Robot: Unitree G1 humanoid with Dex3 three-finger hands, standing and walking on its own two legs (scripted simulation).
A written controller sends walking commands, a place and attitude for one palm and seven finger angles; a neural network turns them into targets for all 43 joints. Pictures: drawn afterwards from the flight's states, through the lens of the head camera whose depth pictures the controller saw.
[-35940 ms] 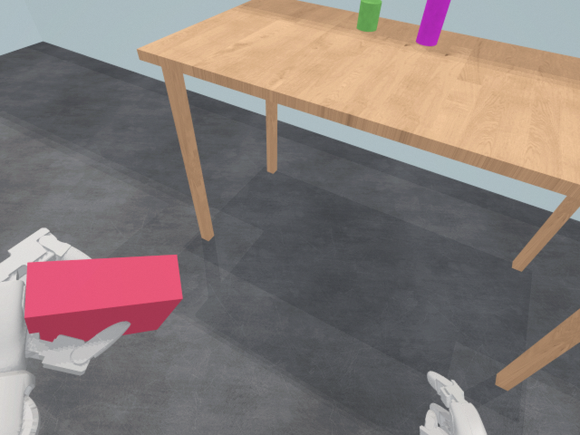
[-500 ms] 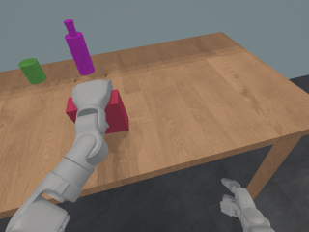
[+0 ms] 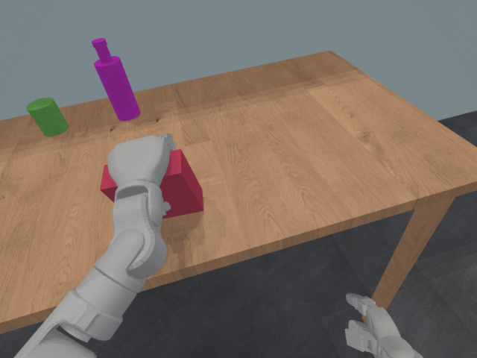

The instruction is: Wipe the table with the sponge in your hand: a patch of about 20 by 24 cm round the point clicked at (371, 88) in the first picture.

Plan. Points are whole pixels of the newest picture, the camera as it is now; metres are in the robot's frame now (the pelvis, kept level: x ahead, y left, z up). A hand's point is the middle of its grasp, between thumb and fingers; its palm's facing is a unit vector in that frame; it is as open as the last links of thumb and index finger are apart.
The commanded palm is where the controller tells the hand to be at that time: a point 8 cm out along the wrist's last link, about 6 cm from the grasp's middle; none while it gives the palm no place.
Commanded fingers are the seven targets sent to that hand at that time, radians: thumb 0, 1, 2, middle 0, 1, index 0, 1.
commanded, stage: wipe back along the third lane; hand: left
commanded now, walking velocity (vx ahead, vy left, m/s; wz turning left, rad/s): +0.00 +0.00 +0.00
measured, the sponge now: (162, 195) +0.35 +0.19 +0.12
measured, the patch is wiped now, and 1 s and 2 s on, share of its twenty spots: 0.95 0.95 0.95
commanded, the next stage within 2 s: slide back across to the middle lane in 0.38 s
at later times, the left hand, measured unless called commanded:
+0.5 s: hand (155, 198) +0.29 +0.17 +0.17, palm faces +0.31 -0.18 -0.93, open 9.3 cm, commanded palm +0.23 +0.17 +0.19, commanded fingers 0.00 0.10 1.30 -1.20 -1.60 -1.20 -1.60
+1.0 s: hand (117, 206) +0.26 +0.21 +0.18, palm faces +0.30 -0.19 -0.94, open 9.4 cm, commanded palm +0.21 +0.23 +0.23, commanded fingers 0.00 0.10 1.30 -1.20 -1.60 -1.20 -1.60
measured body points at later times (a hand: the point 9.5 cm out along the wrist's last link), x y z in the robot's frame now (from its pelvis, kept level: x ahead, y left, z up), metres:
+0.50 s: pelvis -0.01 -0.03 +0.00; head -0.03 -0.08 +0.44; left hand +0.27 +0.17 +0.22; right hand +0.24 -0.22 -0.08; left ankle -0.05 +0.09 -0.74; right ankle -0.01 -0.12 -0.74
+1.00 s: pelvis -0.02 -0.03 +0.00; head -0.05 -0.08 +0.44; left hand +0.24 +0.22 +0.23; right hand +0.21 -0.25 -0.09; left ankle -0.05 +0.09 -0.74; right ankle -0.01 -0.12 -0.74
